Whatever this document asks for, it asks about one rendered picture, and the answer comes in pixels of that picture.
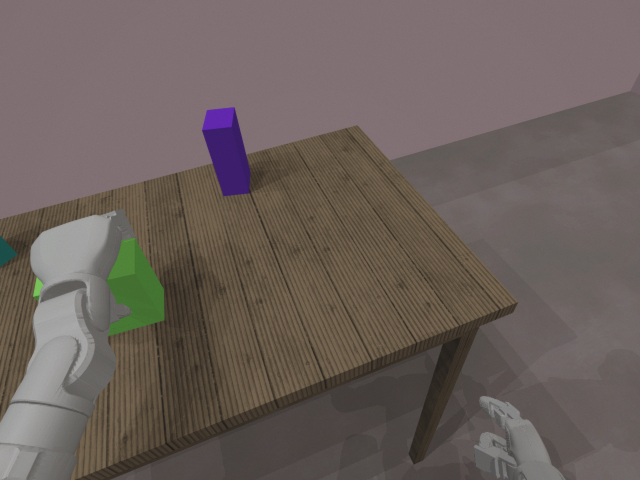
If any robot left forearm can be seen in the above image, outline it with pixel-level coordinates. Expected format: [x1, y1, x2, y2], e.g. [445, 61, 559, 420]
[0, 273, 116, 480]

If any left robot hand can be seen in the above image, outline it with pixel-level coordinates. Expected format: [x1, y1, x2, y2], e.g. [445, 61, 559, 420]
[30, 209, 137, 324]

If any robot right forearm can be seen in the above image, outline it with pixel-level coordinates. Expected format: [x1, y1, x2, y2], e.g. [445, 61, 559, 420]
[516, 460, 565, 480]

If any table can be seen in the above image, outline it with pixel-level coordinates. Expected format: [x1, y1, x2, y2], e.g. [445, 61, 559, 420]
[0, 125, 518, 480]

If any right robot hand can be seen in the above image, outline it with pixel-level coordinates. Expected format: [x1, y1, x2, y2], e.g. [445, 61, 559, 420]
[474, 396, 552, 480]

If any sponge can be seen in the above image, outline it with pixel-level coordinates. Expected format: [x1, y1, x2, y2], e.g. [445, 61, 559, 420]
[33, 238, 165, 336]

